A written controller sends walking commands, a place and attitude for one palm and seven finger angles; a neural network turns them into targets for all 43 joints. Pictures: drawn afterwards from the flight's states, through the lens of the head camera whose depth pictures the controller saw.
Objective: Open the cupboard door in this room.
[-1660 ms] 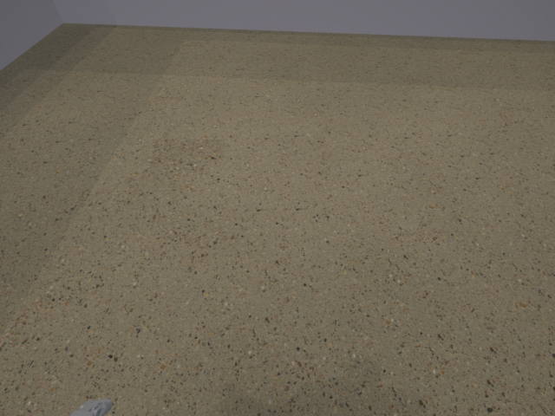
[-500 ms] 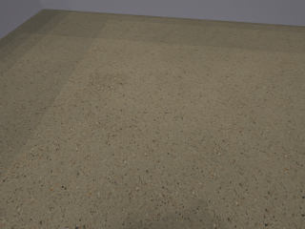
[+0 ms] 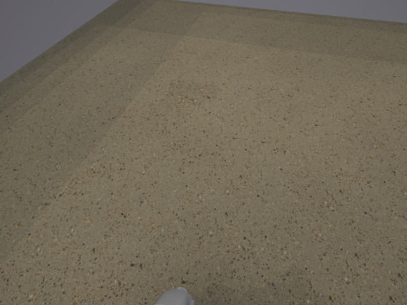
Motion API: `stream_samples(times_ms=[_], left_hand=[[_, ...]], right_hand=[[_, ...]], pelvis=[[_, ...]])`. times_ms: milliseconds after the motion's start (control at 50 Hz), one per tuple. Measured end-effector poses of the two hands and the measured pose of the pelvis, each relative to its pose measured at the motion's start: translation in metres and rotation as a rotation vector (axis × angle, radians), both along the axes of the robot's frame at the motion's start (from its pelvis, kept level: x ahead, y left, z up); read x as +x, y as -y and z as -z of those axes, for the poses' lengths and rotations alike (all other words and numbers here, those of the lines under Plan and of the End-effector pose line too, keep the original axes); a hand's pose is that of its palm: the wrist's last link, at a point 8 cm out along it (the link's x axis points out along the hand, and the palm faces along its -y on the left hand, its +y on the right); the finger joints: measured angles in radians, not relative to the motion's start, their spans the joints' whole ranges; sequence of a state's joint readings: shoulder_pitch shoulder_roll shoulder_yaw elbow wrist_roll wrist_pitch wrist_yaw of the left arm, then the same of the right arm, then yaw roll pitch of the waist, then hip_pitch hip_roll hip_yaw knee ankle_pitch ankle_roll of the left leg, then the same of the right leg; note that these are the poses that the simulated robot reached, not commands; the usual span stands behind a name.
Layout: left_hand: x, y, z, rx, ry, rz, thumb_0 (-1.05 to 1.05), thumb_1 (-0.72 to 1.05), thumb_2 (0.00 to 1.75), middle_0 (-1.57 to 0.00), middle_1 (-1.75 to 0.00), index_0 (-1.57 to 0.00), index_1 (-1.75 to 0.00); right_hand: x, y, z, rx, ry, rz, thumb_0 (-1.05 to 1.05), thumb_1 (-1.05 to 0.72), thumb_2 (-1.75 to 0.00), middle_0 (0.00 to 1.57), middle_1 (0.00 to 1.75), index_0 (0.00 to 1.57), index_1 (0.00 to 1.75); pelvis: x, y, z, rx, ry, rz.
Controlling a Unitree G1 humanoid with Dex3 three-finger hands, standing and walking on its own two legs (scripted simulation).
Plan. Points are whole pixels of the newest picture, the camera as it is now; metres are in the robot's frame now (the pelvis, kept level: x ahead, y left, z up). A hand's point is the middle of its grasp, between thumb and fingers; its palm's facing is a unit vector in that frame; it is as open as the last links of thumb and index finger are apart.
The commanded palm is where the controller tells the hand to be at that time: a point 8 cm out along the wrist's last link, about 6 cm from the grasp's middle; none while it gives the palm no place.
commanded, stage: turn or walk to find it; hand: left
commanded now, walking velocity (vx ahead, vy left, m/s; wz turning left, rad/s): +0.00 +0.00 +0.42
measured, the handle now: out of the picture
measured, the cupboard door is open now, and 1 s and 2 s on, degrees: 0 0 0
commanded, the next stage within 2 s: stand and wait in 1.56 s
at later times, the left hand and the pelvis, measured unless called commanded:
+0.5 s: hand out of the picture -0.01 +0.27 -0.17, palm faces +0.24 -0.94 -0.24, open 7.4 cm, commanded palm none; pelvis -0.02 +0.05 +0.01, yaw +12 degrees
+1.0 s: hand out of the picture -0.06 +0.21 -0.15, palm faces +0.44 -0.87 -0.24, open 7.4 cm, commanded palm none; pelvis -0.04 +0.01 +0.01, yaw +26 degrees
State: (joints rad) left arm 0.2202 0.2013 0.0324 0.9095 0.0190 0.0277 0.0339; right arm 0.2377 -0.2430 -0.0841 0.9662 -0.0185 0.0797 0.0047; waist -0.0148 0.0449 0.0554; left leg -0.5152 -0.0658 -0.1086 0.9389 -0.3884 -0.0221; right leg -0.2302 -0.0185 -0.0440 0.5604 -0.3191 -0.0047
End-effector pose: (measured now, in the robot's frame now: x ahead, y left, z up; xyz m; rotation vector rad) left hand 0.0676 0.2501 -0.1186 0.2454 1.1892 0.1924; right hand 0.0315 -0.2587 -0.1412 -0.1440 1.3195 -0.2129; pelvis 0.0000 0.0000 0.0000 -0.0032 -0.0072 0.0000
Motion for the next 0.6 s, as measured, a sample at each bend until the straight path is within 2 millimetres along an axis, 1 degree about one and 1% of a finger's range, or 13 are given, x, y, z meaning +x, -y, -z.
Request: stream_samples(times_ms=[80, 160, 220, 280, 340, 400, 480, 540, 600], left_hand=[[-0.026, -0.001, 0.000, -0.012, -0.029, -0.043, 0.00, 0.91, 0.89, -0.20, -0.30, -0.20, -0.30], [-0.048, -0.007, 0.008, -0.038, -0.047, -0.092, 0.00, 0.91, 0.89, -0.20, -0.30, -0.20, -0.30], [-0.068, -0.018, 0.019, -0.060, -0.070, -0.136, 0.00, 0.91, 0.89, -0.20, -0.30, -0.20, -0.30], [-0.089, -0.034, 0.035, -0.078, -0.105, -0.186, 0.00, 0.91, 0.89, -0.20, -0.30, -0.20, -0.30], [-0.104, -0.047, 0.036, -0.076, -0.155, -0.219, 0.00, 0.91, 0.89, -0.20, -0.30, -0.20, -0.30], [-0.107, -0.056, 0.029, -0.076, -0.152, -0.240, 0.01, 0.91, 0.89, -0.20, -0.30, -0.20, -0.30], [-0.101, -0.061, 0.018, -0.068, -0.102, -0.257, 0.01, 0.91, 0.89, -0.20, -0.30, -0.20, -0.30], [-0.092, -0.062, 0.011, -0.056, -0.057, -0.266, 0.00, 0.91, 0.89, -0.20, -0.30, -0.20, -0.30], [-0.081, -0.057, 0.005, -0.042, -0.010, -0.272, 0.00, 0.91, 0.89, -0.20, -0.30, -0.20, -0.30]], right_hand=[[0.014, 0.009, -0.010, -0.026, 0.022, -0.039, 0.01, -0.91, -0.90, 0.20, 0.30, 0.20, 0.30], [0.032, 0.003, -0.018, -0.052, 0.022, -0.103, 0.01, -0.91, -0.90, 0.19, 0.29, 0.19, 0.30], [0.052, -0.013, -0.021, -0.071, 0.039, -0.163, 0.01, -0.91, -0.90, 0.19, 0.29, 0.19, 0.30], [0.072, -0.034, -0.020, -0.088, 0.084, -0.225, 0.01, -0.91, -0.90, 0.19, 0.29, 0.19, 0.30], [0.083, -0.055, -0.027, -0.081, 0.127, -0.260, 0.01, -0.91, -0.90, 0.19, 0.29, 0.19, 0.30], [0.086, -0.072, -0.033, -0.067, 0.141, -0.282, 0.01, -0.91, -0.90, 0.19, 0.30, 0.20, 0.30], [0.083, -0.087, -0.032, -0.036, 0.139, -0.303, 0.01, -0.91, -0.90, 0.20, 0.30, 0.20, 0.30], [0.077, -0.089, -0.028, -0.013, 0.125, -0.310, 0.01, -0.91, -0.90, 0.20, 0.30, 0.20, 0.30], [0.068, -0.085, -0.021, 0.005, 0.101, -0.313, 0.01, -0.91, -0.90, 0.20, 0.30, 0.20, 0.30]], pelvis=[[-0.002, -0.001, -0.004, 0.012, 0.007, -0.046], [-0.004, -0.008, -0.004, 0.018, 0.000, -0.091], [-0.007, -0.019, 0.000, 0.011, -0.009, -0.122], [-0.010, -0.033, 0.009, 0.005, -0.016, -0.151], [-0.014, -0.040, 0.005, 0.001, -0.012, -0.156], [-0.016, -0.044, -0.002, -0.012, -0.011, -0.174], [-0.019, -0.047, -0.008, -0.018, -0.007, -0.201], [-0.021, -0.045, -0.009, -0.015, -0.004, -0.224], [-0.023, -0.040, -0.008, -0.009, -0.001, -0.250]])
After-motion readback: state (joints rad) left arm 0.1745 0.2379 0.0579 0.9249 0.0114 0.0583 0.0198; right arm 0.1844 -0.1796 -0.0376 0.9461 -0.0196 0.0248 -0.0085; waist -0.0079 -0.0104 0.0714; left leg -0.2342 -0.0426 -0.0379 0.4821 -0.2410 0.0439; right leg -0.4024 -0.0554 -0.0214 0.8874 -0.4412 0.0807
